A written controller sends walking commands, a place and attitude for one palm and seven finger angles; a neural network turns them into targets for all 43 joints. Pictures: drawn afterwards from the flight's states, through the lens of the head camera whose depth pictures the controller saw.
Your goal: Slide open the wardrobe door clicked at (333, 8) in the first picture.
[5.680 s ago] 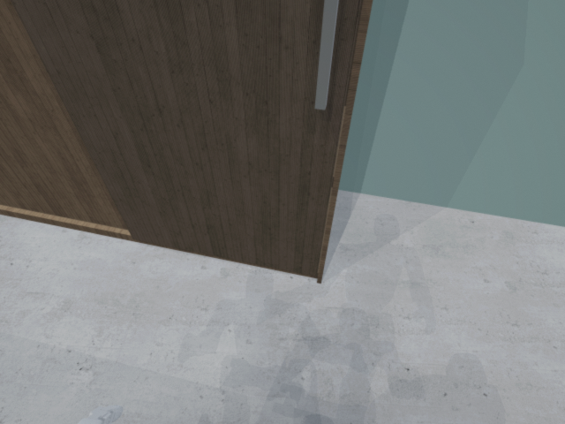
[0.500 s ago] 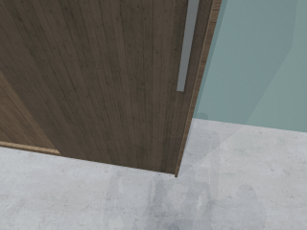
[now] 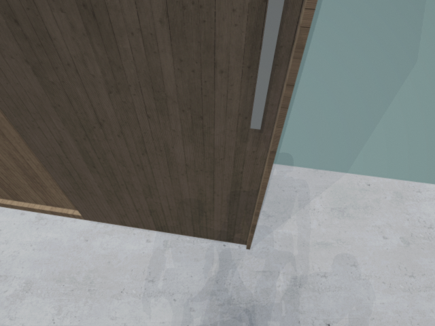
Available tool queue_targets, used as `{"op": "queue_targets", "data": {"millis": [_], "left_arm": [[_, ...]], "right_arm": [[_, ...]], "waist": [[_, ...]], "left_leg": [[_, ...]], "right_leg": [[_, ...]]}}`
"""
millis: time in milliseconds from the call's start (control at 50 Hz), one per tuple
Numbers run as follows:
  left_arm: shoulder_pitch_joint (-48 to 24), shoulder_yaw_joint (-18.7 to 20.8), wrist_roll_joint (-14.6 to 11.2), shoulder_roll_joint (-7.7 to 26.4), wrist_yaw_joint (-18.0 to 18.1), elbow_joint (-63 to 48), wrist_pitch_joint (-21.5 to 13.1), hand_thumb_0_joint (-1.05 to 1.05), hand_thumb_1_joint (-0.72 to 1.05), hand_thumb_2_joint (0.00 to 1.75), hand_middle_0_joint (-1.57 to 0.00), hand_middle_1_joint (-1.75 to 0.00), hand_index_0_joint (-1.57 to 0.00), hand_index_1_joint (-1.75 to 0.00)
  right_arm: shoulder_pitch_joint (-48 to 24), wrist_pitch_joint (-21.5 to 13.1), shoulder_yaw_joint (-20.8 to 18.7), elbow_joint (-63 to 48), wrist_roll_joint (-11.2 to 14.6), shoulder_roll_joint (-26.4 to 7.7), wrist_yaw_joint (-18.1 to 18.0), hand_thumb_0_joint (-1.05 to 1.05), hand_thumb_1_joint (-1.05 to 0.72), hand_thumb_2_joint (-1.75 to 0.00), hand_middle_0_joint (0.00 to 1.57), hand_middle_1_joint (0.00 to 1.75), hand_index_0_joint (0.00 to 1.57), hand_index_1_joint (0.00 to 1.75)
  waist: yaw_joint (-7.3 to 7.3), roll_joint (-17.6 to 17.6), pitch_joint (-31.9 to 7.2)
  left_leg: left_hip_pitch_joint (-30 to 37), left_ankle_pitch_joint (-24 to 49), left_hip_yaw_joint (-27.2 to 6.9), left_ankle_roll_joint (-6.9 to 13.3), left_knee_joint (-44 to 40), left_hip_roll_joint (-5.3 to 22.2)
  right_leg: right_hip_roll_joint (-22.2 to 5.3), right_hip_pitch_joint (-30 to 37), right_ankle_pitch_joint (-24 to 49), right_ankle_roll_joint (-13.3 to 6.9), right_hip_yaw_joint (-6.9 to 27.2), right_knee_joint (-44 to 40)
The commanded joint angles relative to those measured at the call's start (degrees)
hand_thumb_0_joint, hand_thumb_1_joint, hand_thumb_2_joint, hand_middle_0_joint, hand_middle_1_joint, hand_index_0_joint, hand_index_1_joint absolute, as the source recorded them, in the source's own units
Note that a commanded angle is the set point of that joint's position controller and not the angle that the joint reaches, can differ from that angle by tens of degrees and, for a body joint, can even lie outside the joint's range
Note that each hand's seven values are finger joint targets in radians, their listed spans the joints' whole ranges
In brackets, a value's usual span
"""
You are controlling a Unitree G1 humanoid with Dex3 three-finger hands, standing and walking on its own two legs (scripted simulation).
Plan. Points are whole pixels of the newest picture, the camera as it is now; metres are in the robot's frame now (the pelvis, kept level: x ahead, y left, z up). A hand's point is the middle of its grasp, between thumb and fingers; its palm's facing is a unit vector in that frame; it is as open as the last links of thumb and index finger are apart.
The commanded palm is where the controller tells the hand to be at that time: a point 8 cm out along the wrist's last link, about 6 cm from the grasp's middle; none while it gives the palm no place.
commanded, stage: look again from close up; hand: right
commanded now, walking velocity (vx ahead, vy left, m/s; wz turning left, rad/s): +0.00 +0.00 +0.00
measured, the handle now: (266, 59) +0.56 -0.05 +0.22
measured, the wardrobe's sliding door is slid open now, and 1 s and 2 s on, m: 0.00 0.00 0.00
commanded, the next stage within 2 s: shuffle to correct the standing spot in 0.70 s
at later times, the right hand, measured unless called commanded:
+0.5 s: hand out of the picture +0.02 -0.19 -0.18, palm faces -0.01 +0.98 -0.21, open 7.4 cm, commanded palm none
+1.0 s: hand out of the picture +0.01 -0.18 -0.18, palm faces -0.02 +0.98 -0.21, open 7.4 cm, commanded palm none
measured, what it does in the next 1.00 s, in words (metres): stands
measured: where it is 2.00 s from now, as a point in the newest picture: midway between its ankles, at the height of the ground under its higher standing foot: outside the picture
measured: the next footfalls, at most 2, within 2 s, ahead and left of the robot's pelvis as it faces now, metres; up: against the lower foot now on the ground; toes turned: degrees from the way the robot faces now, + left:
right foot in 1.44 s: +0.15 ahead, -0.06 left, +0.00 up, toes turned -13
left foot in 1.88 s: +0.23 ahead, +0.25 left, +0.00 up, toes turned +1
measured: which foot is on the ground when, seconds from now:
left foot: down 0.00-1.00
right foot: down 0.00-1.00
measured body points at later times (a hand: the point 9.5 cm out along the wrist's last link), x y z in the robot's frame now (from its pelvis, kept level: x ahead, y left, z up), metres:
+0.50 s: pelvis +0.01 -0.01 +0.00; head +0.01 -0.01 +0.45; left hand +0.03 +0.23 -0.16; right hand +0.03 -0.24 -0.16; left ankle -0.04 +0.09 -0.74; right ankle +0.01 -0.08 -0.74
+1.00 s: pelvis +0.01 +0.00 -0.01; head +0.02 +0.00 +0.44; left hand +0.04 +0.24 -0.16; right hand +0.02 -0.23 -0.17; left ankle -0.04 +0.09 -0.74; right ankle +0.01 -0.08 -0.74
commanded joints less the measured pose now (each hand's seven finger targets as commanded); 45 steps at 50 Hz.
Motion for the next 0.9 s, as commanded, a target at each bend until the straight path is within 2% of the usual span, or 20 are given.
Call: {"op": "queue_targets", "data": {"millis": [0, 40, 80, 120, 160, 200, 260, 340, 500, 780, 820, 840, 880], "left_arm": [[4.78, 0.11, 0.93, 3.93, -0.43, -4.39, -1.75, 0.00, 0.90, 0.90, -0.20, -0.30, -0.20, -0.30], [4.44, 0.07, 0.67, 4.38, 0.02, -4.96, -2.04, 0.00, 0.90, 0.90, -0.20, -0.30, -0.20, -0.30], [4.60, 0.12, 0.52, 5.22, 0.27, -5.30, -2.02, 0.00, 0.90, 0.90, -0.20, -0.30, -0.20, -0.30], [4.24, 0.18, 0.57, 5.85, 0.31, -5.20, -2.11, 0.00, 0.90, 0.90, -0.20, -0.30, -0.20, -0.30], [4.11, 0.24, 0.48, 6.45, 0.40, -5.07, -2.09, 0.00, 0.90, 0.90, -0.20, -0.30, -0.20, -0.30], [3.61, 0.23, 0.48, 6.84, 0.37, -4.88, -2.06, 0.00, 0.90, 0.90, -0.20, -0.30, -0.20, -0.30], [2.85, 0.34, 0.50, 7.83, 0.39, -4.74, -2.04, 0.00, 0.90, 0.90, -0.20, -0.30, -0.20, -0.30], [1.88, 0.36, 0.50, 8.38, 0.42, -4.58, -2.14, 0.00, 0.90, 0.90, -0.20, -0.30, -0.20, -0.30], [0.29, 0.75, 0.39, 9.49, 0.48, -3.96, -2.38, 0.00, 0.90, 0.90, -0.20, -0.30, -0.20, -0.30], [-2.95, 1.04, 0.36, 11.89, 0.33, -3.27, -2.11, 0.00, 0.90, 0.90, -0.20, -0.30, -0.20, -0.30], [-1.18, 0.07, 0.55, 7.99, 0.15, -2.31, -1.57, 0.00, 0.90, 0.90, -0.20, -0.30, -0.20, -0.30], [-0.96, 0.15, 0.66, 8.18, 0.08, -2.20, -1.32, 0.00, 0.90, 0.90, -0.20, -0.30, -0.20, -0.30], [-0.44, 0.63, 0.96, 9.32, 0.04, -2.42, -0.94, 0.00, 0.90, 0.90, -0.20, -0.30, -0.20, -0.30]], "right_arm": [[3.67, -2.15, -1.03, -3.66, 0.44, -6.64, 0.09, 0.00, -0.90, -0.90, 0.20, 0.30, 0.20, 0.30], [4.15, -2.00, -1.07, -3.34, 0.67, -6.67, 0.21, 0.00, -0.90, -0.90, 0.20, 0.30, 0.20, 0.30], [3.72, -1.55, -0.82, -3.31, 0.69, -6.21, 0.27, 0.00, -0.90, -0.90, 0.20, 0.30, 0.20, 0.30], [3.42, -1.33, -0.86, -3.44, 0.50, -6.45, 0.27, 0.00, -0.90, -0.90, 0.20, 0.30, 0.20, 0.30], [3.46, -0.96, -0.94, -3.71, 0.55, -6.88, 0.26, 0.00, -0.90, -0.90, 0.20, 0.30, 0.20, 0.30], [2.94, -0.70, -1.09, -3.90, 0.40, -7.51, 0.35, 0.00, -0.90, -0.90, 0.20, 0.30, 0.20, 0.30], [2.75, -0.37, -1.26, -4.31, 0.46, -8.45, 0.48, 0.00, -0.90, -0.90, 0.20, 0.30, 0.20, 0.30], [2.22, -0.13, -1.57, -4.90, 0.42, -9.56, 0.68, 0.00, -0.90, -0.90, 0.20, 0.30, 0.20, 0.30], [1.01, -0.21, -1.80, -5.00, 0.31, -11.20, 0.96, 0.00, -0.90, -0.90, 0.20, 0.30, 0.20, 0.30], [-1.14, 0.13, -1.71, -4.00, 0.31, -13.11, 1.46, 0.00, -0.90, -0.90, 0.20, 0.30, 0.20, 0.30], [1.26, 0.70, -0.83, -2.72, 0.22, -9.14, 1.39, 0.00, -0.90, -0.90, 0.20, 0.30, 0.20, 0.30], [1.87, 0.95, -0.77, -2.37, 0.13, -8.99, 1.54, 0.00, -0.90, -0.90, 0.20, 0.30, 0.20, 0.30], [2.04, 1.38, -0.98, -2.71, -0.18, -8.82, 1.88, 0.00, -0.90, -0.90, 0.20, 0.30, 0.20, 0.30]], "waist": [[0.95, -6.59, -2.89], [0.32, -3.35, -4.07], [0.26, 1.81, -1.85], [0.02, 2.28, 0.25], [-0.23, 3.79, 1.77], [-0.46, 2.61, 3.73], [-0.65, 2.90, 4.04], [-0.85, 0.99, 2.62], [-0.92, 1.15, -0.84], [-0.87, 0.28, 0.10], [-0.69, 1.25, -0.13], [-0.77, 1.30, 0.66], [-0.53, -0.19, 2.75]], "left_leg": [[-4.58, 6.89, -7.90, 2.72, -0.49, 9.17], [-3.26, 10.20, -7.34, 2.45, 1.32, 8.52], [-4.17, 9.49, -6.94, 2.02, 1.42, 8.09], [-4.92, 10.50, -6.69, 1.70, 1.91, 7.92], [-5.66, 8.40, -6.48, 1.33, 1.64, 7.77], [-6.11, 6.63, -6.40, 1.26, 1.34, 7.64], [-6.62, 4.61, -6.76, 1.17, 0.87, 7.66], [-5.61, 4.43, -6.95, 1.14, 0.58, 7.82], [-3.73, 8.84, -7.01, 0.92, 0.27, 8.30], [-4.65, 6.11, -7.62, 0.76, -1.57, 8.58], [-4.47, 1.48, -6.27, 0.15, -0.97, 8.03], [-5.25, -1.95, -5.41, 0.13, -0.37, 7.70], [-7.42, -7.13, -3.62, 0.17, 1.91, 6.48]], "right_leg": [[-5.65, 2.04, 7.36, 0.75, 8.57, 0.13], [-6.32, 3.00, 10.90, 0.06, 9.00, -0.01], [-6.72, 2.24, 10.15, -0.25, 9.24, -0.86], [-6.73, 1.84, 11.84, -0.41, 9.04, -1.29], [-6.92, 1.57, 10.68, -0.56, 9.13, -2.18], [-6.80, 0.37, 9.33, -0.72, 9.22, -3.25], [-6.84, 0.73, 7.42, -0.80, 9.39, -4.21], [-7.04, 1.30, 7.05, -0.88, 9.31, -4.80], [-7.50, 3.89, 11.41, -0.89, 8.64, -3.72], [-8.33, 4.41, 7.72, -0.59, 9.10, -6.35], [-8.38, 3.76, 2.56, -0.47, 9.21, -6.20], [-8.64, 3.02, -1.98, -0.72, 9.93, -6.85], [-10.35, 0.82, -11.30, -1.83, 13.73, -9.83]]}}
